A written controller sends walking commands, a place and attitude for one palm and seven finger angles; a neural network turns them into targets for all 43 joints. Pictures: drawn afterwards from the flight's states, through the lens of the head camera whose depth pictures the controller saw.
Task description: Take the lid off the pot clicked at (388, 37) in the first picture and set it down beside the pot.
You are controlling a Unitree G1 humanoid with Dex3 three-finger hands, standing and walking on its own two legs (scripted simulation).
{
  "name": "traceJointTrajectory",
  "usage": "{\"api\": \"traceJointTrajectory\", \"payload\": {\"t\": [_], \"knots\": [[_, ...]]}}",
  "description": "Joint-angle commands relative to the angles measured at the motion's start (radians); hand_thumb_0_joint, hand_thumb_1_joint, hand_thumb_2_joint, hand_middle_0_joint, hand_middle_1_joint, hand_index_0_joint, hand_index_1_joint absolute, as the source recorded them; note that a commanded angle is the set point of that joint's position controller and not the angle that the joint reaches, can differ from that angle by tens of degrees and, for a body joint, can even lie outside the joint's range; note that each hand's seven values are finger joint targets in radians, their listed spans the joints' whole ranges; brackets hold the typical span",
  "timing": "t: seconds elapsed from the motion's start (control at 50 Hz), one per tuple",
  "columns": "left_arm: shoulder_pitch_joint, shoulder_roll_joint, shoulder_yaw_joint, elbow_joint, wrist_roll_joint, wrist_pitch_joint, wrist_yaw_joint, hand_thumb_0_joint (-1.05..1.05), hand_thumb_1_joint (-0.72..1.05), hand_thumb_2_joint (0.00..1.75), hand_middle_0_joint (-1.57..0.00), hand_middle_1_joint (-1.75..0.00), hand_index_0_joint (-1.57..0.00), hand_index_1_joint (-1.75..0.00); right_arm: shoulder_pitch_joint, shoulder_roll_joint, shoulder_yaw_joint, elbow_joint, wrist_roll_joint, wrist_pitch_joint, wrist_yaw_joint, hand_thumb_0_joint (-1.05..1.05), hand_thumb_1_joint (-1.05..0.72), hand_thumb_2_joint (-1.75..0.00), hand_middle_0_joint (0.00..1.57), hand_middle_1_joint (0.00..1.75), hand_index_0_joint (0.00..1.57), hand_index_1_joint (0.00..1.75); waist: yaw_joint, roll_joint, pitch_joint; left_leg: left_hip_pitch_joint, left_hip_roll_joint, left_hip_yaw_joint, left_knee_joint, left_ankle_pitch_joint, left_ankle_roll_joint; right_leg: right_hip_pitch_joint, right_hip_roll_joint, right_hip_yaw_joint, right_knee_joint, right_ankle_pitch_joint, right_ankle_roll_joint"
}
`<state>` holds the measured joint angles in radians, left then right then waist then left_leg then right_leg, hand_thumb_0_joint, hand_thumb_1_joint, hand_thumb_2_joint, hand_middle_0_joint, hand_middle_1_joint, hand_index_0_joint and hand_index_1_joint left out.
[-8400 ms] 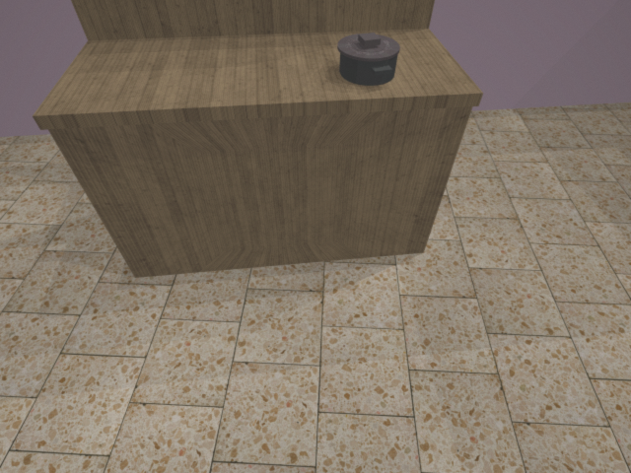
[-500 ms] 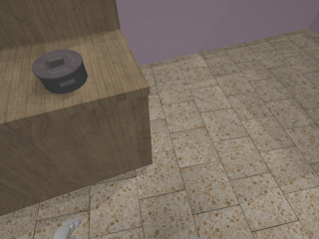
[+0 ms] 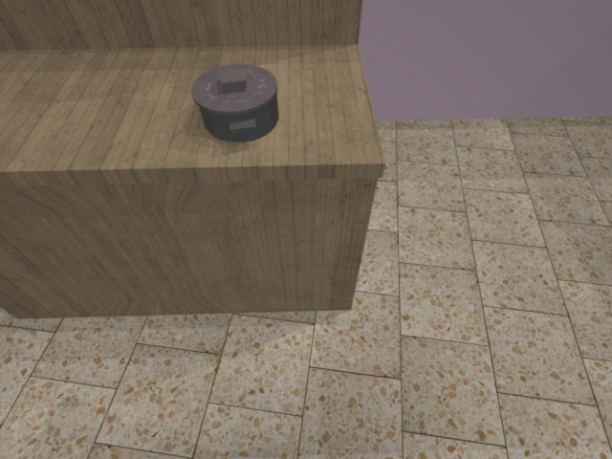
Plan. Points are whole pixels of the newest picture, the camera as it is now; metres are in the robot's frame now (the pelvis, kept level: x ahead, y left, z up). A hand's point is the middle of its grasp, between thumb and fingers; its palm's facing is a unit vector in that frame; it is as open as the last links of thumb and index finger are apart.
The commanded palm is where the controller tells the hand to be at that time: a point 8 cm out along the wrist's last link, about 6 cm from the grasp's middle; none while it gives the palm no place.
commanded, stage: take the last steps up to it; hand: left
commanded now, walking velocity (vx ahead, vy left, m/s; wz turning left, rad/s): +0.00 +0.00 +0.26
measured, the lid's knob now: (233, 79) +0.77 +0.22 +0.06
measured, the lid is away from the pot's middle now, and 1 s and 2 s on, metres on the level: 0.00 0.00 0.00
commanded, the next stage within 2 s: come to a stop and stand still in 0.92 s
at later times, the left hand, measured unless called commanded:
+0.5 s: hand out of the picture +0.09 +0.19 -0.16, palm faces +0.08 -0.97 -0.23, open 7.4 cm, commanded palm none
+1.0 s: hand out of the picture +0.12 +0.14 -0.17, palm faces +0.24 -0.96 -0.16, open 7.4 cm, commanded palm none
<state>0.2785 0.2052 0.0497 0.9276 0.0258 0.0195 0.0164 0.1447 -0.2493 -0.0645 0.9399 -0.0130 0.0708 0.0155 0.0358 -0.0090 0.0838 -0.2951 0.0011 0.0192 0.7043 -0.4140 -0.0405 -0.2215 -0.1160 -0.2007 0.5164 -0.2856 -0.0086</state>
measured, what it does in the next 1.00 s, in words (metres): walks ahead: left foot, then right foot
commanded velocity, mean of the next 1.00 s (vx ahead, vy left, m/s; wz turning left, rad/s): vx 0.25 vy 0.00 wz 0.07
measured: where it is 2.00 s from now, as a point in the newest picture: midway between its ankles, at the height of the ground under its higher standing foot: (314, 433)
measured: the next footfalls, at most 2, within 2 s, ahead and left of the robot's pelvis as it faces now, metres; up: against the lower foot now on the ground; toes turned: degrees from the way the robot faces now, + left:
left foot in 0.04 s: +0.02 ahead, +0.12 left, +0.00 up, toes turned +3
right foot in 0.48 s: +0.13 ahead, -0.10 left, +0.00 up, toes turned -2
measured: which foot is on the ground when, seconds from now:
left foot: up 0.00-0.02, down 0.04-0.50, up 0.52-0.98, down 1.00-1.00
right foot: down 0.00-0.04, up 0.06-0.46, down 0.48-1.00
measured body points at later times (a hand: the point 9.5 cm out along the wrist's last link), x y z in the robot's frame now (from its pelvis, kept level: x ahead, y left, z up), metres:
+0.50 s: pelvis +0.06 -0.01 -0.01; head +0.07 -0.03 +0.44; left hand +0.09 +0.24 -0.15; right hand +0.05 -0.25 -0.17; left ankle -0.02 +0.12 -0.74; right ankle +0.09 -0.10 -0.74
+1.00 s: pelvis +0.24 +0.02 -0.01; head +0.28 +0.02 +0.43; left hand +0.11 +0.20 -0.16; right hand +0.37 -0.18 -0.17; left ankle +0.32 +0.12 -0.74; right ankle +0.09 -0.10 -0.74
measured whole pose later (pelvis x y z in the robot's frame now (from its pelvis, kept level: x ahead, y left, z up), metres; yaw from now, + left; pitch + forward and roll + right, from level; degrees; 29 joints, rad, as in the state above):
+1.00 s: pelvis +0.24 +0.02 -0.01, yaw +6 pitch +1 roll +0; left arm 0.48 0.08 0.02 1.16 0.02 -0.07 0.02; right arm 0.12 -0.15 -0.04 1.01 -0.02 -0.03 0.02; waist 0.05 0.02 0.06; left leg -0.43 0.01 0.11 0.59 -0.14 0.04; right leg 0.06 -0.04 -0.14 0.42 -0.46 0.00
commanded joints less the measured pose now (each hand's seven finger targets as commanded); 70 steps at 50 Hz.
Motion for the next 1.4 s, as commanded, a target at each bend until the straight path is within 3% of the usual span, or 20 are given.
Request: {"api": "traceJointTrajectory", "payload": {"t": [0.0, 0.02, 0.04, 0.06, 0.08, 0.14, 0.36, 0.42, 0.44, 0.48, 0.5, 0.58, 0.62, 0.86, 0.94, 0.96, 1.0, 1.04, 1.12, 1.38], "knots": [[0.007, 0.166, 0.045, -0.053, -0.017, -0.01, 0.013, 0.0, 0.9, 0.9, -0.2, -0.3, -0.2, -0.3, 0.112, -0.109, -0.012, -0.044, 0.0, -0.056, -0.011, 0.0, -0.9, -0.9, 0.2, 0.3, 0.2, 0.3, -0.068, -0.009, -0.188, 0.281, 0.088, -0.065, -0.36, 0.345, 0.045, -0.024, -0.127, 0.088, 0.13, 0.3, -0.011], [0.011, 0.098, 0.028, -0.083, -0.023, -0.004, 0.006, 0.0, 0.9, 0.9, -0.2, -0.3, -0.2, -0.3, 0.142, -0.204, -0.033, -0.053, -0.008, -0.061, -0.016, 0.0, -0.9, -0.9, 0.2, 0.3, 0.2, 0.3, -0.08, 0.288, -0.18, 0.374, 0.34, -0.382, -0.374, 0.719, 0.153, -0.288, 0.0, 0.045, 0.311, -0.204, 0.061], [-0.027, 0.106, 0.016, -0.09, -0.014, 0.004, 0.013, 0.0, 0.9, 0.9, -0.2, -0.3, -0.2, -0.3, 0.153, -0.228, -0.034, -0.043, -0.006, -0.046, -0.022, 0.0, -0.9, -0.9, 0.2, 0.3, 0.2, 0.3, -0.092, 0.26, -0.167, 0.302, 0.392, -0.393, -0.358, 0.847, 0.249, -0.297, 0.016, 0.138, 0.428, -0.352, 0.054], [-0.031, 0.11, 0.02, -0.084, -0.013, 0.006, 0.011, 0.0, 0.9, 0.9, -0.2, -0.3, -0.2, -0.3, 0.121, -0.196, -0.022, -0.051, -0.011, -0.045, -0.027, 0.0, -0.9, -0.9, 0.2, 0.3, 0.2, 0.3, -0.073, 0.174, -0.14, 0.254, 0.372, -0.319, -0.357, 0.779, 0.266, -0.289, 0.0, 0.161, 0.493, -0.301, 0.045], [-0.022, 0.097, 0.019, -0.05, -0.011, 0.008, 0.011, 0.0, 0.9, 0.9, -0.2, -0.3, -0.2, -0.3, 0.087, -0.154, -0.009, -0.045, -0.012, -0.058, -0.037, 0.0, -0.9, -0.9, 0.2, 0.3, 0.2, 0.3, -0.054, 0.253, -0.138, 0.226, 0.301, -0.29, -0.384, 0.695, 0.235, -0.285, 0.007, 0.191, 0.513, -0.252, 0.052], [-0.01, 0.11, 0.02, -0.006, -0.003, -0.002, -0.01, 0.0, 0.9, 0.9, -0.2, -0.3, -0.2, -0.3, 0.076, -0.106, 0.008, -0.042, -0.006, -0.071, -0.042, 0.0, -0.9, -0.9, 0.2, 0.3, 0.2, 0.3, -0.045, 0.188, -0.065, 0.217, 0.223, -0.235, -0.436, 0.425, 0.209, -0.34, 0.031, 0.184, 0.599, -0.109, 0.052], [-0.083, 0.052, 0.004, -0.028, -0.002, -0.036, -0.039, 0.0, 0.9, 0.9, -0.2, -0.3, -0.2, -0.3, 0.199, -0.105, -0.007, 0.02, -0.016, -0.105, -0.038, 0.0, -0.9, -0.9, 0.2, 0.3, 0.2, 0.3, -0.075, 0.136, 0.017, 0.152, 0.238, -0.264, -0.509, 0.049, 0.244, -0.233, 0.037, 0.126, 0.177, -0.094, 0.046], [0.029, 0.051, 0.015, 0.015, 0.0, -0.046, -0.042, 0.0, 0.9, 0.9, -0.2, -0.3, -0.2, -0.3, 0.171, -0.091, -0.002, 0.033, -0.012, -0.104, -0.038, 0.0, -0.9, -0.9, 0.2, 0.3, 0.2, 0.3, -0.013, 0.086, -0.001, 0.006, 0.188, -0.211, -0.399, -0.019, 0.198, 0.024, 0.082, 0.096, 0.014, 0.015, 0.036], [0.121, 0.076, 0.023, 0.045, 0.003, -0.056, -0.036, 0.0, 0.9, 0.9, -0.2, -0.3, -0.2, -0.3, 0.163, -0.066, 0.005, 0.038, -0.007, -0.107, -0.036, 0.0, -0.9, -0.9, 0.2, 0.3, 0.2, 0.3, 0.028, 0.032, -0.032, -0.078, 0.125, -0.158, -0.263, -0.039, 0.156, 0.175, 0.06, 0.142, -0.068, 0.009, 0.023], [0.309, 0.24, 0.059, 0.089, 0.002, -0.071, -0.015, 0.0, 0.9, 0.9, -0.2, -0.3, -0.2, -0.3, 0.134, 0.01, 0.021, -0.02, 0.003, -0.112, -0.024, 0.0, -0.9, -0.9, 0.2, 0.3, 0.2, 0.3, 0.101, -0.336, -0.079, -0.396, -0.035, 0.01, 0.276, -0.21, 0.084, 0.358, -0.337, 0.735, -0.353, -0.302, -0.146], [0.299, 0.214, 0.055, 0.087, -0.01, -0.07, -0.007, 0.0, 0.9, 0.9, -0.2, -0.3, -0.2, -0.3, 0.095, -0.046, 0.005, -0.023, -0.006, -0.112, -0.02, 0.0, -0.9, -0.9, 0.2, 0.3, 0.2, 0.3, 0.092, -0.189, -0.037, -0.414, 0.018, -0.056, 0.402, -0.154, 0.091, 0.262, -0.341, 0.751, -0.405, -0.407, -0.185], [0.098, 0.067, 0.018, 0.057, -0.011, -0.092, -0.002, 0.0, 0.9, 0.9, -0.2, -0.3, -0.2, -0.3, 0.158, 0.006, -0.003, 0.052, -0.011, -0.096, -0.004, 0.0, -0.9, -0.9, 0.2, 0.3, 0.2, 0.3, -0.031, -0.023, 0.026, -0.311, 0.093, -0.055, 0.448, 0.142, 0.064, 0.048, -0.196, 0.409, -0.392, -0.096, -0.131], [0.109, 0.042, 0.008, 0.071, -0.011, -0.103, -0.001, 0.0, 0.9, 0.9, -0.2, -0.3, -0.2, -0.3, 0.19, 0.034, 0.002, 0.069, -0.013, -0.088, -0.002, 0.0, -0.9, -0.9, 0.2, 0.3, 0.2, 0.3, -0.049, -0.065, 0.028, -0.3, 0.094, -0.024, 0.414, 0.198, 0.042, 0.048, -0.152, 0.279, -0.379, 0.103, -0.115], [0.268, 0.037, 0.0, 0.191, -0.002, -0.111, 0.018, 0.0, 0.9, 0.9, -0.2, -0.3, -0.2, -0.3, -0.058, 0.074, 0.022, 0.008, -0.002, -0.111, 0.012, 0.0, -0.9, -0.9, 0.2, 0.3, 0.2, 0.3, 0.012, -0.122, 0.032, -0.306, 0.052, 0.092, 0.028, 0.22, 0.042, 0.28, -0.141, 0.168, -0.255, 0.753, -0.116], [0.224, 0.064, 0.006, 0.195, -0.008, -0.106, 0.024, 0.0, 0.9, 0.9, -0.2, -0.3, -0.2, -0.3, 0.137, 0.038, 0.012, 0.069, -0.008, -0.125, -0.009, 0.0, -0.9, -0.9, 0.2, 0.3, 0.2, 0.3, -0.086, -0.121, -0.069, 0.014, -0.038, 0.122, -0.17, 0.279, 0.093, 0.257, -0.106, 0.108, 0.034, 0.959, -0.07], [0.223, 0.06, 0.005, 0.193, -0.016, -0.104, 0.024, 0.0, 0.9, 0.9, -0.2, -0.3, -0.2, -0.3, 0.266, -0.01, 0.003, 0.1, -0.013, -0.128, -0.017, 0.0, -0.9, -0.9, 0.2, 0.3, 0.2, 0.3, -0.141, -0.083, -0.157, 0.228, 0.015, 0.065, -0.211, 0.415, 0.111, 0.151, -0.077, 0.097, 0.223, 0.776, -0.046], [0.283, -0.03, -0.014, 0.162, -0.035, -0.1, 0.02, 0.0, 0.9, 0.9, -0.2, -0.3, -0.2, -0.3, 0.4, -0.159, -0.029, 0.115, -0.01, -0.124, -0.037, 0.0, -0.9, -0.9, 0.2, 0.3, 0.2, 0.3, -0.135, 0.203, -0.347, 0.557, 0.426, -0.449, -0.266, 1.0, 0.32, -0.253, 0.127, 0.119, 0.729, -0.318, -0.005], [0.187, -0.036, -0.013, 0.153, -0.03, -0.08, 0.039, 0.0, 0.9, 0.9, -0.2, -0.3, -0.2, -0.3, 0.239, -0.067, 0.004, 0.09, 0.002, -0.121, -0.052, 0.0, -0.9, -0.9, 0.2, 0.3, 0.2, 0.3, -0.078, 0.061, -0.175, 0.275, 0.392, -0.281, -0.308, 1.12, 0.31, -0.253, 0.055, 0.229, 0.77, -0.236, -0.005], [0.224, -0.044, -0.016, 0.179, -0.021, -0.017, 0.04, 0.0, 0.9, 0.9, -0.2, -0.3, -0.2, -0.3, 0.054, 0.018, 0.046, 0.064, 0.007, -0.118, -0.065, 0.0, -0.9, -0.9, 0.2, 0.3, 0.2, 0.3, 0.015, 0.078, -0.052, 0.017, 0.289, -0.06, -0.398, 1.062, 0.205, -0.095, 0.027, 0.231, 0.518, -0.134, 0.048], [0.032, 0.035, 0.019, 0.021, -0.011, 0.017, 0.027, 0.0, 0.9, 0.9, -0.2, -0.3, -0.2, -0.3, 0.037, -0.068, -0.016, 0.003, -0.014, -0.048, -0.055, 0.0, -0.9, -0.9, 0.2, 0.3, 0.2, 0.3, -0.033, 0.206, -0.101, 0.127, 0.298, -0.095, -0.293, 0.786, 0.204, -0.135, 0.085, 0.186, 0.275, -0.15, 0.033]]}}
